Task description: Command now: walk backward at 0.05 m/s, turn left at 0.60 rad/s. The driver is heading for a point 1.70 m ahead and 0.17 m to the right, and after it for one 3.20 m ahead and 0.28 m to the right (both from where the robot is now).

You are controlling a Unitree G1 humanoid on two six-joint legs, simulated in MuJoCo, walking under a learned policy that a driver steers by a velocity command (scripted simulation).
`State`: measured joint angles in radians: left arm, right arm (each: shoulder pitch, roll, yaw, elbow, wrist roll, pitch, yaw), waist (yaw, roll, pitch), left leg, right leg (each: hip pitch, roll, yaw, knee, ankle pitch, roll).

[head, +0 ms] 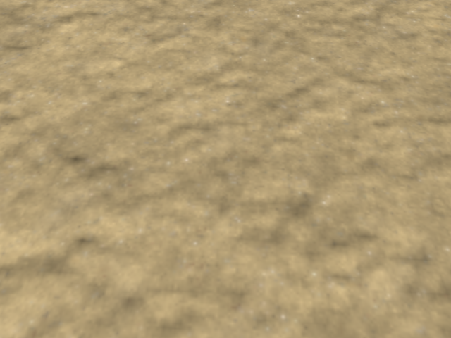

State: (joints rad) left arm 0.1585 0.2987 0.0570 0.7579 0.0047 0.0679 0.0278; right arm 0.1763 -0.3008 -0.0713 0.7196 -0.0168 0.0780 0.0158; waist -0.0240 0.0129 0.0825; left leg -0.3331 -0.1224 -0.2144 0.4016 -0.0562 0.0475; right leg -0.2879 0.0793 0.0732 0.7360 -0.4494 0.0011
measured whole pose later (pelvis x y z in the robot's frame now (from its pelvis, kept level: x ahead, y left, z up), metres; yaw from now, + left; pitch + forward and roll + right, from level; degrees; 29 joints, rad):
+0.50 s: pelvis -0.05 +0.01 +0.00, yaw +9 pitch -1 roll +0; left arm 0.24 0.26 0.03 0.84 0.01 0.02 0.02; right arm 0.19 -0.25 -0.02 0.85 -0.01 0.04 -0.01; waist 0.02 -0.03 0.05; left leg -0.13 -0.06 -0.05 0.41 -0.25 0.03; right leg -0.20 -0.02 -0.01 0.48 -0.28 -0.01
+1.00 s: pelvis +0.04 -0.02 +0.00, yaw +9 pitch +0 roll +1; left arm 0.31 0.26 0.04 0.94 0.02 -0.06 -0.01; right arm 0.30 -0.28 -0.04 0.98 -0.03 -0.03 0.02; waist -0.01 0.04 0.01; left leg -0.31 -0.02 -0.03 0.95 -0.37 0.10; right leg -0.19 0.04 -0.06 0.44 -0.25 -0.08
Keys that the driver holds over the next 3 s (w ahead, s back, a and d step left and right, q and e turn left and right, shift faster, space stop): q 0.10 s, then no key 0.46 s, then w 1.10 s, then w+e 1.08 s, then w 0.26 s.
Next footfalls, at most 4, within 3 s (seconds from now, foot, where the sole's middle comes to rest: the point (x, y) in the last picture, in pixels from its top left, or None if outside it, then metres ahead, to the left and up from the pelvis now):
0.08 right None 0.00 -0.10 -0.78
0.44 left None -0.06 0.11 -0.78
0.90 right None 0.09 -0.09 -0.78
1.40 left None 0.40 0.12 -0.78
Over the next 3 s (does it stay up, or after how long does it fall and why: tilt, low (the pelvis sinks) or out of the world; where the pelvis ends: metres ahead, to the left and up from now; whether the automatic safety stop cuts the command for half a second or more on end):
stays up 1.11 -0.04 -0.02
